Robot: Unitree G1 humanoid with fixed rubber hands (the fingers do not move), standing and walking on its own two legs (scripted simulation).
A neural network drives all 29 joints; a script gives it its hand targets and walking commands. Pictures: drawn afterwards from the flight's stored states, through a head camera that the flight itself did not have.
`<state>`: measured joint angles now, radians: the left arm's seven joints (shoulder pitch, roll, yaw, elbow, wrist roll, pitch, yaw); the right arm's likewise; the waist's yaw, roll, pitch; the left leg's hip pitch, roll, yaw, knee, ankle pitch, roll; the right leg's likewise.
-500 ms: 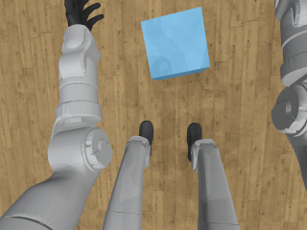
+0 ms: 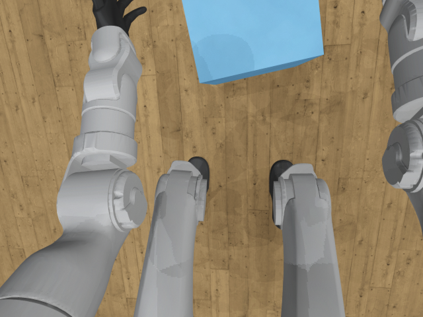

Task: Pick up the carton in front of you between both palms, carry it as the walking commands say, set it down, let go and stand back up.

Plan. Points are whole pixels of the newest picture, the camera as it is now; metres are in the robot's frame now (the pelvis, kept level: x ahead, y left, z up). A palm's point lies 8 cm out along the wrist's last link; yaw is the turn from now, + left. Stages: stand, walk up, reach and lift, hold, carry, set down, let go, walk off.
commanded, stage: reach and lift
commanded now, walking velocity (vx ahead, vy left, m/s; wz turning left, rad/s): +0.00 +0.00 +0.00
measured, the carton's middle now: (248, 23) +0.55 -0.03 -0.36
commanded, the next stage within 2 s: none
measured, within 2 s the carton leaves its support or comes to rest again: leaves its support in 1.24 s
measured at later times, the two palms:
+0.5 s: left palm (151, 37) +0.53 +0.15 -0.30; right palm out of the picture +0.57 -0.21 -0.30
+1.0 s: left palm (165, 33) +0.53 +0.12 -0.29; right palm out of the picture +0.56 -0.18 -0.29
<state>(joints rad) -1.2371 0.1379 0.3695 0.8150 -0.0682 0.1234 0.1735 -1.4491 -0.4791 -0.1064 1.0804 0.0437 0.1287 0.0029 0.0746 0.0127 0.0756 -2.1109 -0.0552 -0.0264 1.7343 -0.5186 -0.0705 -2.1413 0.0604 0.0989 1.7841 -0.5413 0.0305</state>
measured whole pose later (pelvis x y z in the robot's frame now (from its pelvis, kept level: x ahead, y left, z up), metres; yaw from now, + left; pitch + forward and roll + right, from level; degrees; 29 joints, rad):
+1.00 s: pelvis -0.03 -0.01 -0.11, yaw +1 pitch +34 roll +5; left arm -1.60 0.15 0.39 1.04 -0.04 0.15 0.18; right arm -1.79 -0.48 0.04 1.29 0.11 0.16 0.01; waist 0.04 0.04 0.52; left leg -2.18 -0.07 -0.02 2.16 -0.58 -0.09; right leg -2.21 0.03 0.07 2.23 -0.60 0.00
